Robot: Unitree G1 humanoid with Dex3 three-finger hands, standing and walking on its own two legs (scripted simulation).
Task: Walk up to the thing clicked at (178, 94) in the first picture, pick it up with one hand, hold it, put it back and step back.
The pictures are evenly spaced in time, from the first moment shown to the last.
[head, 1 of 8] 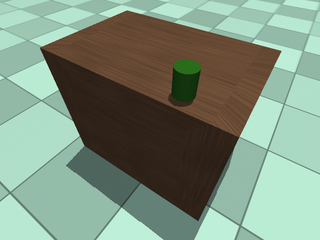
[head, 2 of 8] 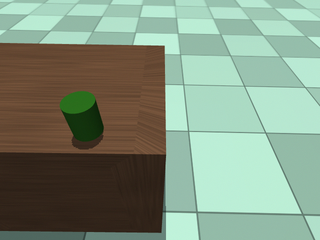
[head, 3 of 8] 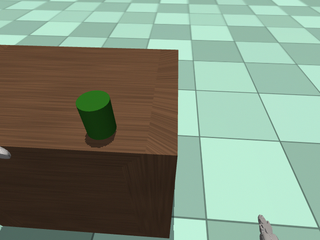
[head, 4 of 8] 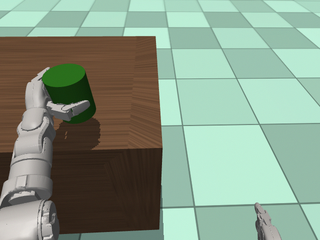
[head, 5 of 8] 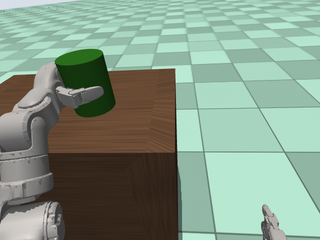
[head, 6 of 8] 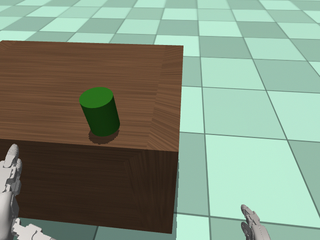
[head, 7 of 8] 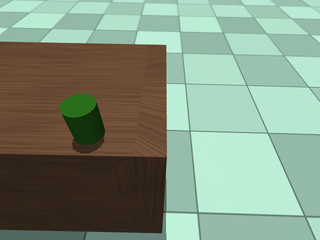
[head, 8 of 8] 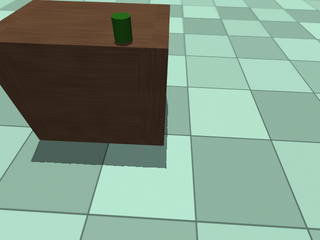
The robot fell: no
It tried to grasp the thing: yes
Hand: left
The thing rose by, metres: 0.24
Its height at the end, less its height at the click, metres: +0.00
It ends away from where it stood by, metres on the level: 0.01
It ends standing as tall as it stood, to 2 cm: yes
